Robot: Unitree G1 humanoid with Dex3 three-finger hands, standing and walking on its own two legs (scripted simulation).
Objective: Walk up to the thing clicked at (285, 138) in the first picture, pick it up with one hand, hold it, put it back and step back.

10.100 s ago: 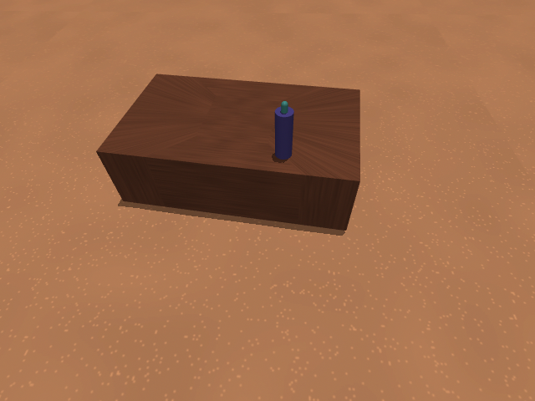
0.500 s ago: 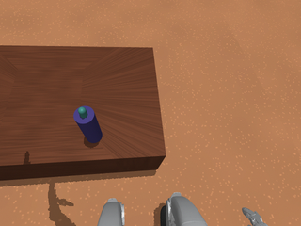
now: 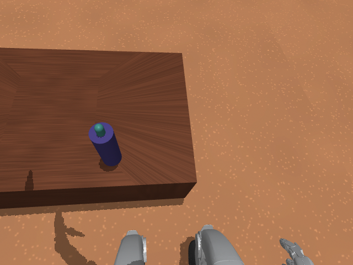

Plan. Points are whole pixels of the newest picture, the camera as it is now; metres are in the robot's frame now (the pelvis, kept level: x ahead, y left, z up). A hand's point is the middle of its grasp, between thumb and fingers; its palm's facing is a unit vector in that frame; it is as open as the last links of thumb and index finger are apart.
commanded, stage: go down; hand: left
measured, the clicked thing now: (106, 144) +0.48 +0.20 -0.24
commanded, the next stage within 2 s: approach in 0.80 s
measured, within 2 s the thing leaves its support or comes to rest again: neither
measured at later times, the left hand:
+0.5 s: hand out of the picture +0.39 +0.39 +0.03, palm faces +0.23 -0.97 -0.09, open 17.5 cm
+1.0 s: hand out of the picture +0.40 +0.40 +0.04, palm faces +0.23 -0.97 -0.06, open 17.3 cm
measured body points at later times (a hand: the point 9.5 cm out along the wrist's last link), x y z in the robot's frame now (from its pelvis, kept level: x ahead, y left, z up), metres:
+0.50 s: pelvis -0.01 +0.00 -0.01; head +0.13 +0.05 +0.42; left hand +0.37 +0.44 +0.04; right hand +0.06 -0.28 -0.10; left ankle +0.01 +0.12 -0.66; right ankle +0.03 -0.15 -0.66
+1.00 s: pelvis -0.01 +0.00 -0.01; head +0.14 +0.05 +0.41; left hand +0.38 +0.45 +0.04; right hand +0.06 -0.28 -0.10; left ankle +0.01 +0.12 -0.66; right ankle +0.03 -0.15 -0.66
